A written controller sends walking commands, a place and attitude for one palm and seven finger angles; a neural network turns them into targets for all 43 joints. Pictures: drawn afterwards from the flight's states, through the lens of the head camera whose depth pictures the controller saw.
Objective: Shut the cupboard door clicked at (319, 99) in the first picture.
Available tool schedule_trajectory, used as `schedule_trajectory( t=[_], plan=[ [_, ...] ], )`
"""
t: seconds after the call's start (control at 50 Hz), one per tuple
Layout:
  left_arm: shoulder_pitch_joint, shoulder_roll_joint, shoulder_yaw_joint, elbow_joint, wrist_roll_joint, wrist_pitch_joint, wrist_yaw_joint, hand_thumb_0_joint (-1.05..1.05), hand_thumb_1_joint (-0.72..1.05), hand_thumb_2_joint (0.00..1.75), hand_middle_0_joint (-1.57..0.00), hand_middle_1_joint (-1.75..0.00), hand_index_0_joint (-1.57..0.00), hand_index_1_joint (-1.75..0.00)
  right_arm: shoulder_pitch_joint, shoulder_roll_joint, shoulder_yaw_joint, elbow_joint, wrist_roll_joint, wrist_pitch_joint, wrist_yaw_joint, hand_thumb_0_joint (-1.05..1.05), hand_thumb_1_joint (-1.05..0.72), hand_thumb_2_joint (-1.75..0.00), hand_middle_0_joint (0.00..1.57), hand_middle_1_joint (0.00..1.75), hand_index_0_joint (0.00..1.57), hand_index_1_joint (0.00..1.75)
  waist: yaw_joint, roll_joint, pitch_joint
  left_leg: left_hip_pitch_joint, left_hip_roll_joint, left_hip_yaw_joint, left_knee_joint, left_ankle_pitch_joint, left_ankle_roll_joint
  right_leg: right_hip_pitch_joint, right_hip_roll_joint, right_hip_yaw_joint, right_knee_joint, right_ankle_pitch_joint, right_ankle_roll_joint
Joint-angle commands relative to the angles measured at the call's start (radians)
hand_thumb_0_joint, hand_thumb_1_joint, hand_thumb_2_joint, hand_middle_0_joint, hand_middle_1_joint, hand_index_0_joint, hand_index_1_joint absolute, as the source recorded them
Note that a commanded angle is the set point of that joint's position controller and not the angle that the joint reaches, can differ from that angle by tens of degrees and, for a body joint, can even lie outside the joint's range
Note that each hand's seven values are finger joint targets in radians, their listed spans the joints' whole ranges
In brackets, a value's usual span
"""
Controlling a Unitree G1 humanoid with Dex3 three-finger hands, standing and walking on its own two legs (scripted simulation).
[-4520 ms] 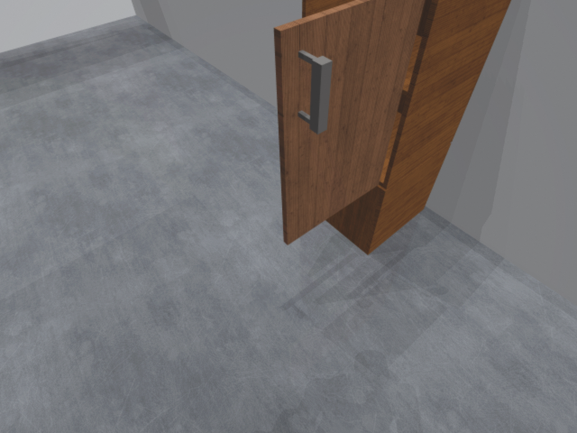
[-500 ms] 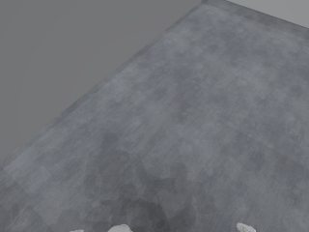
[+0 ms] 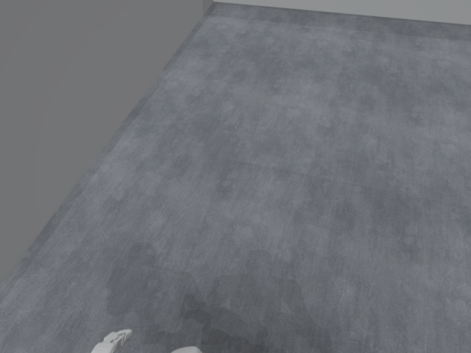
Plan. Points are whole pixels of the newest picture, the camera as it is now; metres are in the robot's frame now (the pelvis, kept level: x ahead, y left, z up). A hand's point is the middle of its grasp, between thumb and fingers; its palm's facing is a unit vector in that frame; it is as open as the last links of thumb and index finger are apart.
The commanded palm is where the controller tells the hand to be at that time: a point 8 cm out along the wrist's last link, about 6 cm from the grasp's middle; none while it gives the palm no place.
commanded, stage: walk around to get in front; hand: left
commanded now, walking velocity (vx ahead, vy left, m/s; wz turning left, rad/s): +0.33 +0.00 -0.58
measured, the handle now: out of the picture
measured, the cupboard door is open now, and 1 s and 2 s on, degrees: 88 88 88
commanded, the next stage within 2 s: walk to a spot facing it in 1.00 s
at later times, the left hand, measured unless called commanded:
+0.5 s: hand (170, 253) +0.33 +0.17 -0.14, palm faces -0.28 -0.95 -0.17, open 7.4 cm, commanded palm none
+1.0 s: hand (237, 182) +0.54 +0.02 -0.16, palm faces -0.38 -0.90 -0.20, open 7.1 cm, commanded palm none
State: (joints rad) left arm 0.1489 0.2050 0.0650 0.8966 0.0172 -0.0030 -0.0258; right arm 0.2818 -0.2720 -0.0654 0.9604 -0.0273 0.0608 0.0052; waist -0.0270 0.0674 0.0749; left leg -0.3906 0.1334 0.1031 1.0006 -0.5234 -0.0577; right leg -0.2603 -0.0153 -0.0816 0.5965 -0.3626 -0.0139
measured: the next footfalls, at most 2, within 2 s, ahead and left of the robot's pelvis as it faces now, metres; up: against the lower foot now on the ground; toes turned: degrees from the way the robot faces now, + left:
left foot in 0.24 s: +0.21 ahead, +0.12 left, +0.00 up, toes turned -3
right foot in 0.70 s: +0.34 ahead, -0.20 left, +0.00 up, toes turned -30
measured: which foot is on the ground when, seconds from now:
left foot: up 0.00-0.22, down 0.24-0.70, up 0.72-1.00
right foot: down 0.00-0.26, up 0.28-0.68, down 0.70-1.00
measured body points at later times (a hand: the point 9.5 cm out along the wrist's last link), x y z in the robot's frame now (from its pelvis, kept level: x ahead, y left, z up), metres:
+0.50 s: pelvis +0.19 +0.01 +0.02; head +0.24 +0.01 +0.47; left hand +0.35 +0.22 -0.13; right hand +0.12 -0.22 -0.12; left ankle +0.17 +0.12 -0.73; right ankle +0.16 -0.13 -0.64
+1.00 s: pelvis +0.41 -0.13 +0.01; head +0.46 -0.14 +0.46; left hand +0.56 +0.07 -0.14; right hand +0.37 -0.38 -0.13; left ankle +0.53 -0.03 -0.70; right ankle +0.31 -0.18 -0.73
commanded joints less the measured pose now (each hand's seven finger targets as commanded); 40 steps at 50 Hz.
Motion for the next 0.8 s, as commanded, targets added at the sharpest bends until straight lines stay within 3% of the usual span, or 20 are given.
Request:
schedule_trajectory(
  t=[0.0,0.08,0.16,0.18,0.2,0.22,0.24,0.26,0.28,0.34,0.44,0.56,0.6,0.62,0.64,0.66,0.68,0.7,0.72,0.78],
  plan=[
    [0.096,0.18,0.042,-0.017,0.002,-0.03,0.034,0.0,0.9,0.9,-0.2,-0.3,-0.2,-0.3,-0.175,-0.074,-0.018,-0.16,-0.001,-0.064,0.008,0.0,-0.9,-0.9,0.2,0.3,0.2,0.3,0.058,-0.294,0.001,-0.301,0.006,-0.081,0.076,0.14,-0.027,0.168,-0.245,0.345,-0.358,0.182,-0.169],
    [0.087,0.206,0.048,-0.006,0.008,-0.048,0.019,0.0,0.9,0.9,-0.2,-0.3,-0.2,-0.3,-0.132,-0.032,-0.013,-0.141,0.007,-0.075,0.017,0.0,-0.9,-0.9,0.2,0.3,0.2,0.3,0.026,-0.198,-0.044,-0.131,-0.047,-0.031,-0.176,0.213,-0.033,0.127,-0.197,0.276,-0.326,0.249,-0.161],
    [0.081,0.212,0.054,0.02,0.008,-0.042,0.009,0.0,0.9,0.9,-0.2,-0.3,-0.2,-0.3,-0.1,-0.031,-0.011,-0.133,0.009,-0.103,0.01,0.0,-0.9,-0.9,0.2,0.3,0.2,0.3,0.014,-0.212,-0.062,0.062,-0.106,0.01,-0.395,0.255,-0.017,0.089,-0.164,0.288,-0.256,0.203,-0.135],
    [0.056,0.207,0.054,0.014,0.004,-0.039,0.007,0.0,0.9,0.9,-0.2,-0.3,-0.2,-0.3,-0.041,-0.048,-0.015,-0.115,0.009,-0.11,0.003,0.0,-0.9,-0.9,0.2,0.3,0.2,0.3,-0.022,-0.194,-0.064,0.177,-0.116,0.019,-0.463,0.306,-0.013,0.016,-0.144,0.273,-0.219,0.164,-0.116],
    [0.043,0.17,0.046,0.008,0.002,-0.038,0.005,0.0,0.9,0.9,-0.2,-0.3,-0.2,-0.3,0.054,-0.089,-0.024,-0.078,0.005,-0.118,-0.009,0.0,-0.9,-0.9,0.2,0.3,0.2,0.3,-0.066,-0.097,-0.093,0.36,-0.089,-0.009,-0.533,0.295,0.003,-0.08,-0.099,0.248,-0.081,0.189,-0.087],
    [0.067,0.105,0.034,-0.004,-0.006,-0.036,-0.001,0.0,0.9,0.9,-0.2,-0.3,-0.2,-0.3,0.191,-0.198,-0.05,-0.048,-0.013,-0.13,-0.023,0.0,-0.9,-0.9,0.2,0.3,0.2,0.3,-0.121,0.157,-0.19,0.546,0.144,-0.301,-0.603,0.161,0.077,-0.238,0.024,0.143,0.213,0.016,-0.034],
    [0.069,0.069,0.021,-0.035,-0.011,-0.037,-0.005,0.0,0.9,0.9,-0.2,-0.3,-0.2,-0.3,0.285,-0.259,-0.056,-0.036,-0.024,-0.128,-0.031,0.0,-0.9,-0.9,0.2,0.3,0.2,0.3,-0.133,0.321,-0.254,0.612,0.375,-0.613,-0.734,0.095,0.186,-0.389,0.087,0.073,0.544,-0.26,-0.006],
    [0.009,0.095,0.021,-0.052,0.0,-0.039,-0.006,0.0,0.9,0.9,-0.2,-0.3,-0.2,-0.3,0.252,-0.236,-0.048,-0.046,-0.016,-0.116,-0.031,0.0,-0.9,-0.9,0.2,0.3,0.2,0.3,-0.121,0.163,-0.177,0.535,0.408,-0.618,-0.748,0.09,0.232,-0.44,-0.004,0.143,0.672,-0.209,-0.021],
    [-0.023,0.094,0.026,-0.039,0.011,-0.04,-0.007,0.0,0.9,0.9,-0.2,-0.3,-0.2,-0.3,0.184,-0.169,-0.03,-0.058,-0.019,-0.123,-0.027,0.0,-0.9,-0.9,0.2,0.3,0.2,0.3,-0.09,0.113,-0.096,0.393,0.354,-0.532,-0.778,0.098,0.201,-0.452,-0.032,0.142,0.738,-0.114,-0.014],
    [-0.016,0.051,0.024,-0.018,0.019,-0.011,-0.033,0.0,0.9,0.9,-0.2,-0.3,-0.2,-0.3,0.061,-0.074,-0.003,-0.069,-0.011,-0.135,-0.03,0.0,-0.9,-0.9,0.2,0.3,0.2,0.3,-0.003,0.077,0.053,0.193,0.252,-0.254,-0.845,0.154,0.135,-0.427,-0.101,0.111,0.694,0.082,0.016],
    [-0.041,0.01,0.009,-0.028,0.018,0.0,-0.039,0.0,0.9,0.9,-0.2,-0.3,-0.2,-0.3,0.137,-0.058,-0.005,-0.02,-0.005,-0.145,-0.028,0.0,-0.9,-0.9,0.2,0.3,0.2,0.3,-0.004,0.057,-0.048,0.332,0.202,-0.019,-0.805,0.419,0.141,-0.422,-0.098,0.052,0.473,0.16,0.03],
    [-0.182,0.016,0.002,-0.07,0.015,-0.011,-0.033,0.0,0.9,0.9,-0.2,-0.3,-0.2,-0.3,0.193,-0.062,-0.008,0.023,-0.017,-0.128,-0.014,0.0,-0.9,-0.9,0.2,0.3,0.2,0.3,-0.037,0.057,0.012,0.344,0.225,0.08,-0.775,0.518,0.138,-0.308,-0.068,-0.024,0.134,0.157,0.004],
    [-0.154,0.031,0.006,-0.06,0.015,-0.018,-0.029,0.0,0.9,0.9,-0.2,-0.3,-0.2,-0.3,0.2,-0.073,-0.005,0.036,-0.016,-0.123,-0.014,0.0,-0.9,-0.9,0.2,0.3,0.2,0.3,-0.016,0.038,-0.004,0.355,0.225,0.112,-0.697,0.719,0.127,-0.202,-0.028,-0.062,0.074,0.13,-0.022],
    [-0.079,0.045,0.011,-0.038,0.014,-0.023,-0.024,0.0,0.9,0.9,-0.2,-0.3,-0.2,-0.3,0.186,-0.086,-0.005,0.037,-0.014,-0.12,-0.015,0.0,-0.9,-0.9,0.2,0.3,0.2,0.3,0.022,0.027,-0.046,0.356,0.219,0.133,-0.597,0.848,0.116,-0.094,-0.003,-0.082,0.035,0.118,-0.039],
    [0.074,0.077,0.023,0.01,0.016,-0.033,-0.018,0.0,0.9,0.9,-0.2,-0.3,-0.2,-0.3,0.152,-0.092,-0.003,0.031,-0.006,-0.119,-0.014,0.0,-0.9,-0.9,0.2,0.3,0.2,0.3,0.1,-0.021,-0.115,0.287,0.182,0.164,-0.414,0.906,0.088,0.124,0.023,-0.082,-0.025,0.159,-0.059],
    [0.259,0.164,0.047,0.068,0.022,-0.045,-0.004,0.0,0.9,0.9,-0.2,-0.3,-0.2,-0.3,0.123,-0.066,0.004,0.017,0.009,-0.121,-0.001,0.0,-0.9,-0.9,0.2,0.3,0.2,0.3,0.185,-0.159,-0.225,0.076,0.102,0.21,-0.131,0.748,0.051,0.423,-0.091,0.083,-0.078,0.117,-0.113],
    [0.377,0.282,0.081,0.1,0.012,-0.051,0.014,0.0,0.9,0.9,-0.2,-0.3,-0.2,-0.3,0.124,0.01,0.018,-0.025,0.024,-0.122,-0.001,0.0,-0.9,-0.9,0.2,0.3,0.2,0.3,0.205,-0.422,-0.327,-0.239,-0.092,0.147,0.224,-0.049,-0.005,0.631,-0.39,0.592,-0.212,0.214,-0.236],
    [0.323,0.298,0.078,0.097,-0.015,-0.046,0.026,0.0,0.9,0.9,-0.2,-0.3,-0.2,-0.3,0.056,-0.025,0.011,-0.037,0.025,-0.116,-0.003,0.0,-0.9,-0.9,0.2,0.3,0.2,0.3,0.176,-0.322,-0.271,-0.322,-0.043,-0.038,0.355,-0.055,0.022,0.549,-0.42,0.624,-0.297,0.206,-0.249],
    [0.224,0.238,0.061,0.08,-0.016,-0.043,0.031,0.0,0.9,0.9,-0.2,-0.3,-0.2,-0.3,0.017,-0.016,0.003,-0.03,0.025,-0.116,-0.004,0.0,-0.9,-0.9,0.2,0.3,0.2,0.3,0.132,-0.214,-0.154,-0.339,0.014,-0.067,0.359,0.056,0.024,0.41,-0.386,0.515,-0.312,0.167,-0.237],
    [0.069,0.114,0.019,0.05,-0.006,-0.06,0.036,0.0,0.9,0.9,-0.2,-0.3,-0.2,-0.3,0.055,0.023,0.007,0.018,0.004,-0.098,-0.01,0.0,-0.9,-0.9,0.2,0.3,0.2,0.3,0.021,-0.19,-0.078,-0.176,0.056,-0.08,0.171,0.167,0.005,0.128,-0.285,0.256,-0.349,0.353,-0.167]
  ],
)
